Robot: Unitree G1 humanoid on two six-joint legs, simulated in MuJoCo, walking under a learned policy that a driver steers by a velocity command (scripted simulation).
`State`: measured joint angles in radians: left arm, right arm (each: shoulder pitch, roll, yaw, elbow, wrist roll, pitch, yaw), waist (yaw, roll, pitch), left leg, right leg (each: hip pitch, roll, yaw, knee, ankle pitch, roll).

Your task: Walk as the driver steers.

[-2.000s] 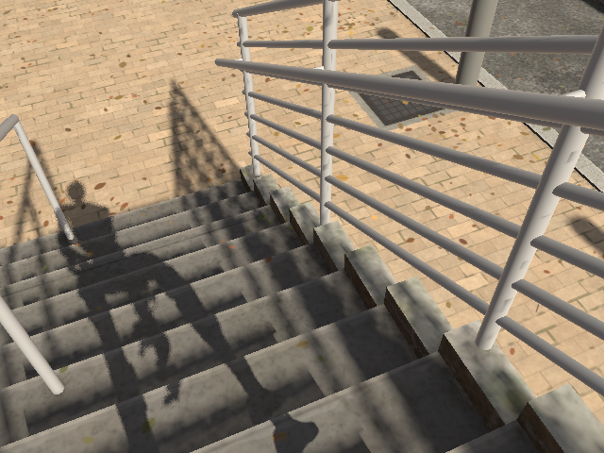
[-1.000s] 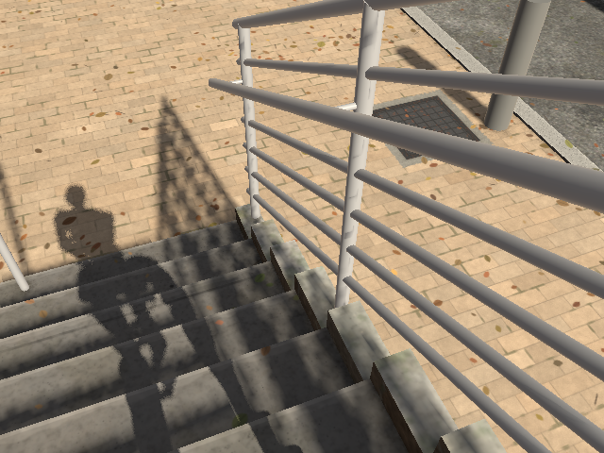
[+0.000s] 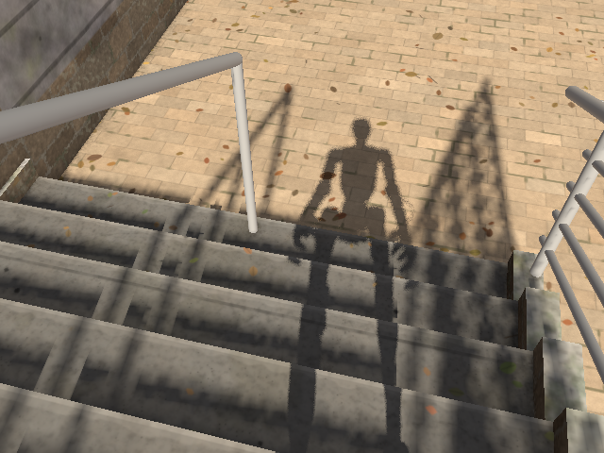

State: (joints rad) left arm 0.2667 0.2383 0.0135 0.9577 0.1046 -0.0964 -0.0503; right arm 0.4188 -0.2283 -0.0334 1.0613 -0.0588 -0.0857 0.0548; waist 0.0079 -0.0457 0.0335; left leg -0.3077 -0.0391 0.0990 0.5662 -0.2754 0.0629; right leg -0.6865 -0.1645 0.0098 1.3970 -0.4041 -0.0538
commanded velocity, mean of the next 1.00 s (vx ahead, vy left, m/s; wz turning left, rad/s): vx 0.50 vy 0.00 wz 0.03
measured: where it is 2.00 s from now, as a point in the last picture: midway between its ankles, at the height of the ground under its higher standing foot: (389, 379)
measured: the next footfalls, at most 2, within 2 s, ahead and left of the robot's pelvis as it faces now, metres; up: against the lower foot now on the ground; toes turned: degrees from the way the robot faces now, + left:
right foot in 0.32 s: +0.30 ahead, -0.20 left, -0.17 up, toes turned -6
left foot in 0.94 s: +0.71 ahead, +0.04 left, -0.33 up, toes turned +7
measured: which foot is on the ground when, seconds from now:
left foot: down 0.00-0.32, up 0.34-0.92, down 0.94-1.00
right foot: up 0.00-0.30, down 0.32-0.96, up 0.98-1.00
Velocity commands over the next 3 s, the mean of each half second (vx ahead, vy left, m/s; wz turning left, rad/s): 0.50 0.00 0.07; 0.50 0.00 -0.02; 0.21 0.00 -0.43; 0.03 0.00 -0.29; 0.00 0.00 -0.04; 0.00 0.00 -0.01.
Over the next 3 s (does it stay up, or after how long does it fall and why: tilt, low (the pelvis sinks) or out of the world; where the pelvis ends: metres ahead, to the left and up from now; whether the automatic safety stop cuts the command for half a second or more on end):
stays up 0.90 -0.23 -0.49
